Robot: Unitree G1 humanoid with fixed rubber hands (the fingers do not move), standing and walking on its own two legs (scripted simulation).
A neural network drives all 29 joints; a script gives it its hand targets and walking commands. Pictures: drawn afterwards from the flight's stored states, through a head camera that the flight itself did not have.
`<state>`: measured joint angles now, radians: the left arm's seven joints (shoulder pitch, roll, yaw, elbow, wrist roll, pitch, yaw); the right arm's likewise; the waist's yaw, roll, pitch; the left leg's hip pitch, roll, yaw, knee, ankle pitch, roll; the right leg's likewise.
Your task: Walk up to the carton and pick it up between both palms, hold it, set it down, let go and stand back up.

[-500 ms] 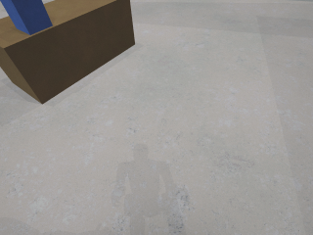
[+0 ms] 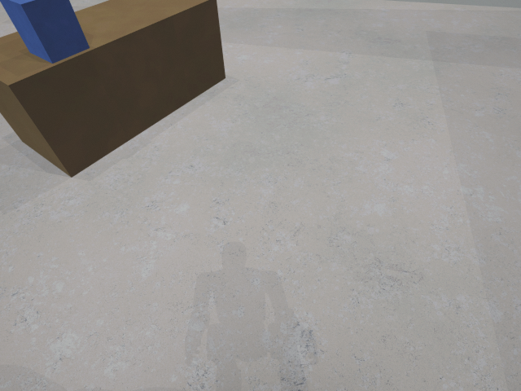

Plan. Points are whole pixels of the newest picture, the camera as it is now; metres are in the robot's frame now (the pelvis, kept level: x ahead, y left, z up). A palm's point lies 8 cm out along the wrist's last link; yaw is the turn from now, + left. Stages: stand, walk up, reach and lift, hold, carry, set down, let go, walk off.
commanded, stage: walk up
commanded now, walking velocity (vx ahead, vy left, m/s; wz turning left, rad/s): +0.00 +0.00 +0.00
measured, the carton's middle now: (46, 23) +1.65 +1.02 -0.08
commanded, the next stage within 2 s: none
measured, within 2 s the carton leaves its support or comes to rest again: neither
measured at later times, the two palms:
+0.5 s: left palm out of the picture +0.00 +0.38 -0.17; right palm (353, 337) +0.23 -0.14 -0.12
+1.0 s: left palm (51, 282) +0.35 +0.46 -0.12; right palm (299, 260) +0.42 -0.06 -0.17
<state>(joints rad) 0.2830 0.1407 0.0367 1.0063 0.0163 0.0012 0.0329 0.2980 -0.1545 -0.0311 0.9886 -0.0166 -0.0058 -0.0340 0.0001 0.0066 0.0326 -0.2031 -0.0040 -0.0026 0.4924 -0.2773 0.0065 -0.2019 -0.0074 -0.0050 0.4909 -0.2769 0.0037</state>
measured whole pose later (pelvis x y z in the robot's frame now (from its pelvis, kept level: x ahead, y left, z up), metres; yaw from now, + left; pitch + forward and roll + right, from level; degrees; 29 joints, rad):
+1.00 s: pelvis +0.35 +0.18 -0.03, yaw +26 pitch -1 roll +0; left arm 0.26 0.23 0.02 0.72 0.05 -0.07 -0.02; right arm 0.49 -0.26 -0.03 0.90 -0.05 -0.05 0.04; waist -0.04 0.05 0.04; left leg -0.17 0.02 -0.10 0.97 -0.54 0.03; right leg -0.49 -0.06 -0.11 0.74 -0.22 -0.04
